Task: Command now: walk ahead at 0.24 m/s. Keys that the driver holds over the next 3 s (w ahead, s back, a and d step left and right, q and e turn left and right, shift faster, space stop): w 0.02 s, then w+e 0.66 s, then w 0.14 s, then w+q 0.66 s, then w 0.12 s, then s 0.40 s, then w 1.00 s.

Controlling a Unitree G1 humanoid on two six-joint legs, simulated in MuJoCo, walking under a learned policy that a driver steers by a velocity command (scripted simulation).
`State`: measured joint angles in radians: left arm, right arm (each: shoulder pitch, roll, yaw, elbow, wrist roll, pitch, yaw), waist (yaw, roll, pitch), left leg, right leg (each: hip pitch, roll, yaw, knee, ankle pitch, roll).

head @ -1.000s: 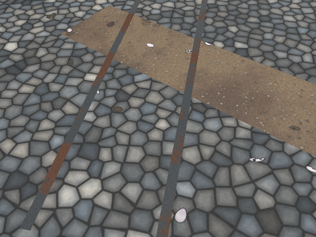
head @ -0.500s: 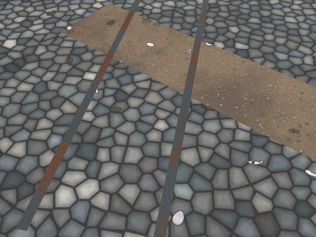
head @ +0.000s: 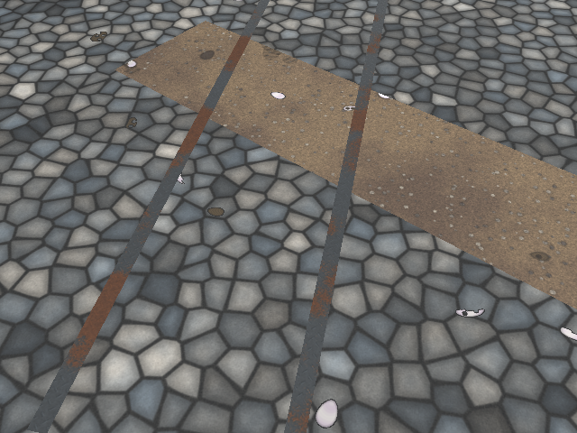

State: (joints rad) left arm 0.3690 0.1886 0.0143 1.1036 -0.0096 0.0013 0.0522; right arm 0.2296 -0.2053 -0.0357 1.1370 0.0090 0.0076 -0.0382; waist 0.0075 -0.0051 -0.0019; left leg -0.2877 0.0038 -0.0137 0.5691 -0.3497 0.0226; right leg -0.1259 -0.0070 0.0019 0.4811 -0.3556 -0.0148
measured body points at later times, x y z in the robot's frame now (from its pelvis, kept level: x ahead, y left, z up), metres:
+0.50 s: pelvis +0.18 +0.00 -0.02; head +0.20 -0.01 +0.43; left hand +0.40 +0.20 -0.13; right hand +0.04 -0.22 -0.16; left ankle +0.03 +0.12 -0.74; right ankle +0.34 -0.21 -0.69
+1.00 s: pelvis +0.50 -0.15 -0.12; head +0.53 -0.16 +0.33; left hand +0.64 +0.07 -0.26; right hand +0.53 -0.44 -0.24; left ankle +0.73 -0.06 -0.80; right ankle +0.41 -0.20 -0.86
